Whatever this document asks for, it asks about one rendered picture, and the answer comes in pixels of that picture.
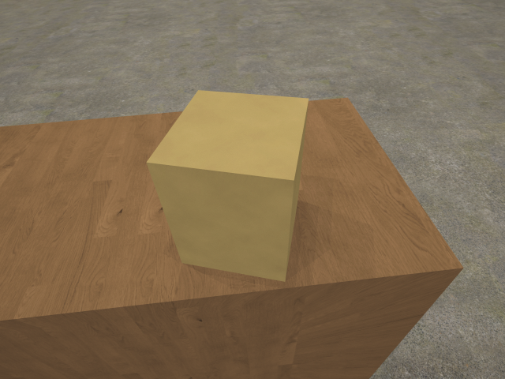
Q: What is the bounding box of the carton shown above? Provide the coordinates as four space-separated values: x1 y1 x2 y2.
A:
146 90 309 282

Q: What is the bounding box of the pedestal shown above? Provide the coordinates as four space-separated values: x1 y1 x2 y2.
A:
0 98 464 379

